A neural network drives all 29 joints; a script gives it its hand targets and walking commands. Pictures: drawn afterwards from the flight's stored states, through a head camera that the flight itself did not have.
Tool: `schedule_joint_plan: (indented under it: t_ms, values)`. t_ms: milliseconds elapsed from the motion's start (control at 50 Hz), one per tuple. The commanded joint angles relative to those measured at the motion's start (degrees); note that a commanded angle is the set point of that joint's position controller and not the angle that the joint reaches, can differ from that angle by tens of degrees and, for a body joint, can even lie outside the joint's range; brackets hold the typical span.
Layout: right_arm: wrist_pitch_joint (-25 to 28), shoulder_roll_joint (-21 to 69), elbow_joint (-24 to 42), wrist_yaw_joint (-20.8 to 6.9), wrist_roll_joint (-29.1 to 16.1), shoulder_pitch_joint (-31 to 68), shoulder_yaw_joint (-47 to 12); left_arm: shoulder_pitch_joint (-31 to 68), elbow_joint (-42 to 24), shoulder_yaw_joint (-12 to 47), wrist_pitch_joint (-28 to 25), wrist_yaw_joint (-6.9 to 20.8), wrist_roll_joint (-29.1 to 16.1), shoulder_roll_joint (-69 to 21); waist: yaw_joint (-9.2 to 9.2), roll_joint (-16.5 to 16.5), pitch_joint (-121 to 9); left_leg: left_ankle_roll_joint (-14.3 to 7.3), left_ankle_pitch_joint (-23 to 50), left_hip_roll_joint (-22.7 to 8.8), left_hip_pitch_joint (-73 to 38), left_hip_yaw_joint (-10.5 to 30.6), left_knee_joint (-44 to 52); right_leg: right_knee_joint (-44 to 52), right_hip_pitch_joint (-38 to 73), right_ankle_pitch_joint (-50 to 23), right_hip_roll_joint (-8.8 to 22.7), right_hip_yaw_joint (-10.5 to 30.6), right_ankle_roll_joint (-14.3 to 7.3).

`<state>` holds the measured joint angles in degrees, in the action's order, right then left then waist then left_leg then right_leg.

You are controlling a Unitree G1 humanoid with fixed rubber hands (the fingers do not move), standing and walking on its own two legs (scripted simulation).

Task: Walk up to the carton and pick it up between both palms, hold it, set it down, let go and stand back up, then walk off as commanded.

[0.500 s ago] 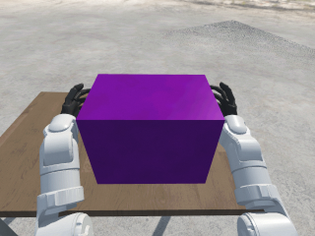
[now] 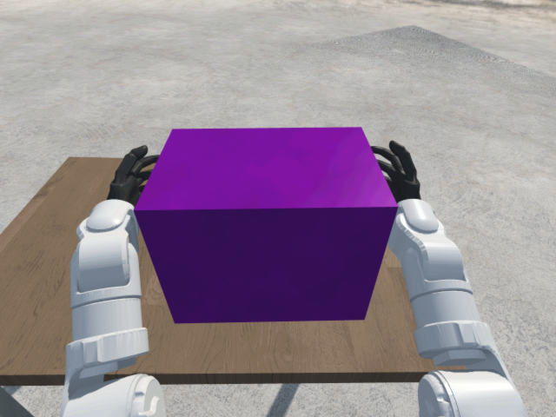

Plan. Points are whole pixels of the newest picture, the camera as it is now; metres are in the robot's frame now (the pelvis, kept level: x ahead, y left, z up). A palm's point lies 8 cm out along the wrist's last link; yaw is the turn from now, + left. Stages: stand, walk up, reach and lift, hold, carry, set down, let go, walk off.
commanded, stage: hold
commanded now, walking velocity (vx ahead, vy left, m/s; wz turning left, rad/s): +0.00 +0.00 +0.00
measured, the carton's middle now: (268, 224) +0.37 +0.01 +0.14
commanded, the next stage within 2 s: none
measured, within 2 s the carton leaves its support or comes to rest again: neither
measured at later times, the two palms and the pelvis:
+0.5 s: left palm (116, 209) +0.33 +0.20 +0.21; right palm (409, 204) +0.33 -0.18 +0.21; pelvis -0.02 +0.00 +0.00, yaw +0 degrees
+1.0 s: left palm (127, 201) +0.36 +0.19 +0.19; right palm (400, 197) +0.36 -0.18 +0.20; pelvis +0.00 +0.00 +0.00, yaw +0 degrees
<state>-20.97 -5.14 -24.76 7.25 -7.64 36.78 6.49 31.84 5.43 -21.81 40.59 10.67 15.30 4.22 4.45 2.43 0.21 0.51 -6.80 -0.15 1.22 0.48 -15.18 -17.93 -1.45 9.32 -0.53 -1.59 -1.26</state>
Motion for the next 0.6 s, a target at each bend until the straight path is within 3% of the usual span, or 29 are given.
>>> schedule_joint_plan:
  t_ms: [0,40,60,80,100,120,140,160,180,220,240,280,320,340,380,400,440,460,520,540,580]
  values:
    - [2.9,23.1,20.6,-7.4,-8.6,28.3,-25.2,25.3,-13.0,26.0,-4.0,5.7,-8.3,-21.3,0.04,-1.0,-22.0,0.5,16.2,2.8,-7.2,-3.0,-1.9,2.2,7.6,-23.0,-2.0,-3.1,3.4]
    - [2.1,21.9,18.4,-7.2,-8.4,27.6,-24.1,25.1,-12.7,26.4,-3.3,5.5,-8.5,-21.3,0.93,-2.7,-19.7,1.2,16.2,2.8,-8.2,-2.8,-1.9,2.8,6.6,-21.8,-2.1,-3.1,2.7]
    - [2.2,21.6,19.2,-7.3,-9.1,29.8,-25.0,24.7,-12.1,25.6,-3.1,5.6,-7.9,-22.0,-0.73,-2.2,-20.9,0.8,16.3,2.5,-8.9,-2.7,-2.2,3.2,6.4,-20.4,-2.4,-3.1,2.6]
    - [2.4,21.6,22.1,-6.8,-9.1,28.2,-25.7,23.0,-12.6,24.4,-3.3,5.8,-8.1,-19.8,-0.57,0.5,-21.2,0.2,17.3,2.7,-8.4,-3.0,-2.2,2.7,8.1,-23.9,-2.2,-2.9,3.0]
    - [2.3,22.2,23.2,-6.8,-9.2,29.1,-25.4,24.9,-14.2,25.9,-3.3,5.7,-8.4,-20.6,-0.07,-1.9,-21.9,0.7,18.0,3.2,-7.9,-3.0,-2.5,2.7,8.2,-24.5,-2.2,-2.8,2.9]
    - [2.5,22.4,24.5,-6.6,-10.6,31.6,-26.5,23.5,-12.4,24.9,-2.5,5.8,-8.0,-21.2,-0.69,-1.3,-20.9,0.4,18.4,3.1,-7.9,-2.6,-2.8,2.4,8.6,-25.3,-2.2,-2.9,3.3]
    - [2.3,21.7,23.0,-6.6,-9.6,31.2,-25.3,26.8,-12.7,24.9,-3.1,5.8,-7.8,-20.8,0.07,-1.8,-20.3,0.4,15.3,3.0,-7.1,-2.4,-2.0,3.4,7.4,-20.8,-1.9,-2.5,2.7]
    - [1.9,21.6,20.5,-6.8,-9.0,30.0,-24.6,24.5,-11.0,24.6,-2.7,5.9,-7.3,-20.2,-0.31,-1.9,-17.0,0.3,12.7,3.0,-6.3,-2.6,-1.4,3.7,5.9,-18.2,-1.8,-2.7,2.5]
    - [2.0,22.1,20.7,-6.9,-7.9,31.2,-24.4,25.9,-10.4,24.0,-2.8,5.9,-7.0,-20.2,-0.91,0.4,-18.1,-0.7,11.7,2.7,-6.4,-2.8,-0.8,4.2,6.4,-16.9,-1.8,-2.7,2.5]
    - [1.8,21.6,18.0,-7.6,-8.4,29.8,-24.3,25.0,-10.3,24.1,-2.1,5.7,-6.1,-20.9,-1.08,-2.0,-16.3,-0.3,11.2,2.5,-6.4,-3.0,-0.3,4.3,5.0,-14.1,-2.2,-2.8,2.1]
    - [1.6,20.4,16.3,-7.8,-7.9,30.5,-22.5,26.9,-9.1,23.4,-2.4,6.0,-6.2,-20.2,-0.12,-1.4,-15.8,-0.2,8.8,2.3,-6.0,-2.6,0.6,4.6,3.7,-11.8,-1.8,-2.9,1.8]
    - [1.7,21.4,17.6,-8.1,-7.4,31.7,-22.6,26.6,-8.6,22.9,-1.9,6.0,-6.1,-20.7,-1.54,-1.2,-15.4,-0.3,8.2,2.5,-5.0,-3.2,0.7,5.2,4.7,-10.7,-2.0,-2.7,1.4]
    - [2.0,22.6,16.8,-8.8,-6.3,36.1,-22.5,31.1,-5.6,21.1,-2.6,5.6,-5.8,-20.5,-2.65,0.1,-14.8,-1.7,2.2,2.6,-2.4,-3.5,2.1,6.0,2.7,-2.0,-1.6,-3.1,1.4]
    - [2.8,22.5,18.9,-8.8,-5.9,36.9,-21.6,31.4,-5.8,22.3,-2.7,5.6,-7.0,-20.9,-1.09,0.3,-16.1,-1.5,3.1,2.5,-2.2,-3.4,1.5,5.3,3.0,-4.2,-1.7,-2.9,1.6]
    - [2.7,22.6,15.2,-9.5,-4.2,38.8,-19.5,33.6,-1.4,20.9,-2.8,5.7,-6.1,-20.2,-2.04,0.5,-13.3,-2.1,-1.2,2.1,0.0,-3.3,2.8,6.0,0.7,2.3,-1.7,-2.9,1.1]
    - [2.4,22.8,12.2,-10.0,-3.9,37.7,-18.5,33.9,-1.4,19.6,-2.8,5.5,-5.1,-20.3,-2.23,-1.1,-15.3,-2.3,-2.2,2.1,-1.0,-3.6,3.3,6.5,1.4,5.3,-1.6,-2.7,0.7]
    - [2.4,22.5,11.1,-10.4,-2.8,36.4,-17.3,34.3,-0.4,19.8,-3.0,5.5,-6.0,-19.9,-1.24,0.5,-12.5,-2.5,-3.4,2.2,0.4,-4.1,3.9,6.8,0.4,5.7,-1.4,-3.1,1.0]
    - [2.4,22.7,10.3,-10.7,-2.6,36.7,-17.5,34.0,0.8,17.9,-2.9,5.7,-4.7,-18.6,-2.42,1.2,-11.7,-3.3,-3.5,2.2,0.5,-4.2,4.1,7.2,0.4,6.2,-1.0,-3.2,1.1]
    - [1.6,22.2,6.1,-11.4,-1.6,36.8,-15.2,33.6,3.9,15.7,-2.2,6.3,-2.9,-18.6,-2.73,0.1,-10.0,-4.1,-6.0,2.5,2.1,-4.5,5.5,7.8,-0.2,9.6,-1.4,-2.7,0.7]
    - [1.7,22.8,6.1,-11.6,-0.9,37.1,-14.7,34.9,4.6,14.9,-2.2,6.5,-2.6,-17.3,-3.68,1.1,-9.7,-4.3,-5.8,2.6,1.9,-5.2,5.5,8.0,-1.3,10.7,-0.8,-2.5,1.0]
    - [1.9,23.2,6.2,-11.6,-0.7,36.8,-14.4,35.6,3.2,15.9,-2.9,7.0,-4.0,-18.4,-2.04,1.9,-11.4,-4.3,-4.1,2.6,1.3,-5.2,5.2,8.3,0.0,9.1,-0.9,-2.7,1.5]
